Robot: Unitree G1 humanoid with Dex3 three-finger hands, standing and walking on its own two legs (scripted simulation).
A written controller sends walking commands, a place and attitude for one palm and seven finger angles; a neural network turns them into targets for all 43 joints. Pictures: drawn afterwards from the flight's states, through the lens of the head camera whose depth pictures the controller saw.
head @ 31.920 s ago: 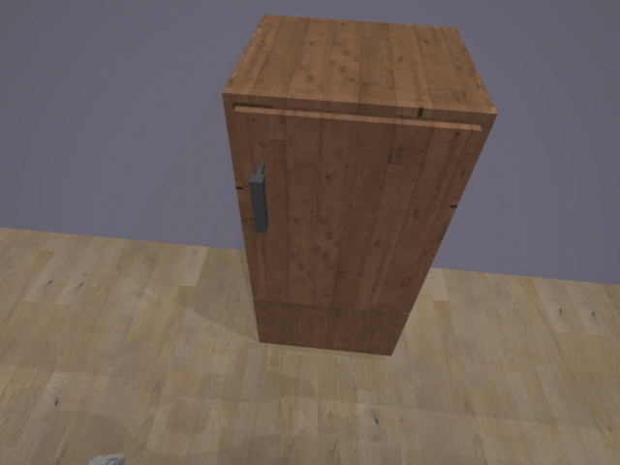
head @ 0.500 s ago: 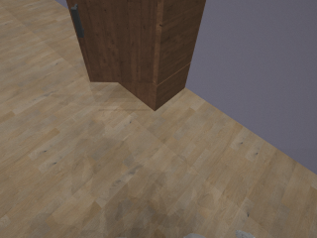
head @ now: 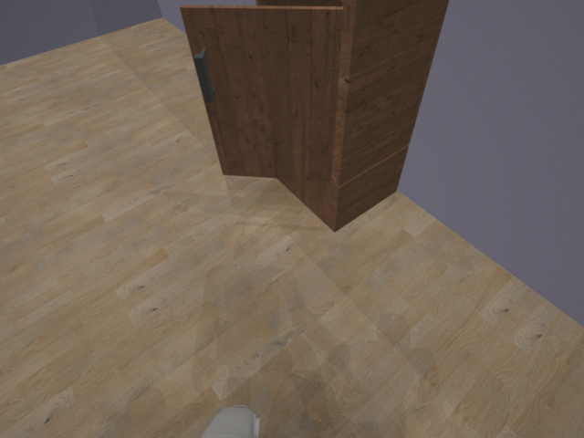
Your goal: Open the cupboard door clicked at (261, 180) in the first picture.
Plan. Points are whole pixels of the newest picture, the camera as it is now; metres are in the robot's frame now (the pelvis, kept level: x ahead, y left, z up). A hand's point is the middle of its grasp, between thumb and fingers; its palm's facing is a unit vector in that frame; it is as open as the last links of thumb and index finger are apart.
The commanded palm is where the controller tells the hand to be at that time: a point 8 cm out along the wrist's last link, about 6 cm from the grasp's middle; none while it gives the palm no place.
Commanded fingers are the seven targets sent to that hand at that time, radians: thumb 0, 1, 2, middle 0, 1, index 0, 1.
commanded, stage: take the last steps up to it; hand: left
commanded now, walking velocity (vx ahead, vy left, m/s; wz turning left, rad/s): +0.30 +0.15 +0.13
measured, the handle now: (206, 75) +1.02 +0.33 -0.04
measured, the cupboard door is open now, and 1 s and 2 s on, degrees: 46 46 46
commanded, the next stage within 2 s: come to a stop and stand still in 1.00 s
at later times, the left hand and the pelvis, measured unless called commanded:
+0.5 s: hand (145, 381) +0.22 +0.29 -0.17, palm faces +0.06 -0.98 -0.21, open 7.3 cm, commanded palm none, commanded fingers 0.00 0.90 0.90 -0.20 -0.30 -0.20 -0.30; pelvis +0.16 +0.10 -0.01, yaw +0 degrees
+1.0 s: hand (168, 329) +0.32 +0.28 -0.18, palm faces +0.07 -0.98 -0.18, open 7.2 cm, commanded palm none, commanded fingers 0.00 0.90 0.90 -0.20 -0.30 -0.20 -0.30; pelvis +0.35 +0.10 +0.00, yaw +0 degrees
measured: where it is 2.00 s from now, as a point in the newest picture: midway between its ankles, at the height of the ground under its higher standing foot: (287, 380)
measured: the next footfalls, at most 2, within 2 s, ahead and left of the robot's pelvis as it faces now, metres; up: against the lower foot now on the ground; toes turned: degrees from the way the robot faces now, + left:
left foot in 0.24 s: +0.18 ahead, +0.19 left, +0.00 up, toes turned +9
right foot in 0.66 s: +0.33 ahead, -0.01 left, +0.00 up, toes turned -9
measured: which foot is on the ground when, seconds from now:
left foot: up 0.00-0.22, down 0.24-0.66, up 0.68-1.00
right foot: down 0.00-0.22, up 0.24-0.64, down 0.66-1.00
